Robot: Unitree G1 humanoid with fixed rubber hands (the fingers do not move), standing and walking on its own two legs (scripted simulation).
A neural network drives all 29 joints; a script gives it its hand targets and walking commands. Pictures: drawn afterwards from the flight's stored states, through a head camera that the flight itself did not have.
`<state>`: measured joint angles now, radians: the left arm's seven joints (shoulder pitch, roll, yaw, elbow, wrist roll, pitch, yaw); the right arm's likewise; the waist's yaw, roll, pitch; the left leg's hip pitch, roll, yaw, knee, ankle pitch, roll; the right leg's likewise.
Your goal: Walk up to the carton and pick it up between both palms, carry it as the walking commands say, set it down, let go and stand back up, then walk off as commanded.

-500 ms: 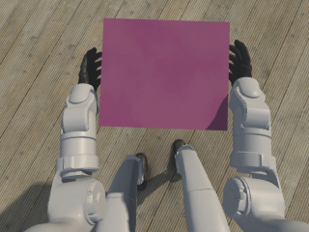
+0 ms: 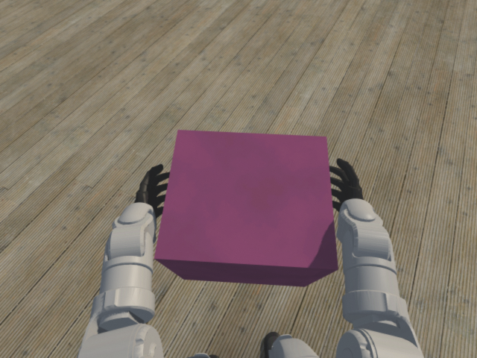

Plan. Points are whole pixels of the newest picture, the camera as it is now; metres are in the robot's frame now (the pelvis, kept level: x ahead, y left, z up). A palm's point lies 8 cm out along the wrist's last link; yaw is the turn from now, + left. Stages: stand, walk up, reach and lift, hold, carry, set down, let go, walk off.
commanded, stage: reach and lift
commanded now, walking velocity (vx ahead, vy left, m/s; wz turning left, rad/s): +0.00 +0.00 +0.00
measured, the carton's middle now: (247, 215) +0.37 -0.02 -0.04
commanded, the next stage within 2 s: hold in 1.62 s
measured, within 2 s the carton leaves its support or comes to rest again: neither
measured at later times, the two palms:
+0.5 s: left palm (124, 213) +0.35 +0.18 +0.05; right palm (341, 191) +0.35 -0.17 +0.07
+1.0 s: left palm (117, 223) +0.33 +0.18 +0.05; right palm (338, 193) +0.34 -0.16 +0.07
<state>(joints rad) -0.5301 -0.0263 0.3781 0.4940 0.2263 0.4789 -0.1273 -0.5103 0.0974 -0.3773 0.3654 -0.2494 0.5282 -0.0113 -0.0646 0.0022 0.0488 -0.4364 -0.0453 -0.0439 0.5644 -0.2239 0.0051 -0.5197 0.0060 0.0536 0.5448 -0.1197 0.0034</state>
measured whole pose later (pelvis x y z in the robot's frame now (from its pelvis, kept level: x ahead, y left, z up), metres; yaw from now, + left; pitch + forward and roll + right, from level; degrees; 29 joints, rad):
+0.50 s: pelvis +0.06 +0.01 +0.02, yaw +1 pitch -3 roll -1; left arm -0.17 -0.08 0.23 0.15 0.18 0.68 -0.09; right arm -0.21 0.12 -0.26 0.10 -0.22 0.70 0.03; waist -0.04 0.00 0.03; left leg -0.06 -0.02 -0.08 0.35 -0.23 0.01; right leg -0.11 0.02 0.02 0.29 -0.12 0.01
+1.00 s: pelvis +0.04 +0.00 +0.02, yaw +0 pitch -7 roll +0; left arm -0.26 -0.06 0.27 0.24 0.20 0.68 -0.10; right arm -0.30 0.12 -0.27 0.18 -0.27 0.70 0.03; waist 0.02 0.01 0.08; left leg -0.04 -0.02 -0.06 0.38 -0.23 0.00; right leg -0.12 0.02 0.04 0.37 -0.13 0.00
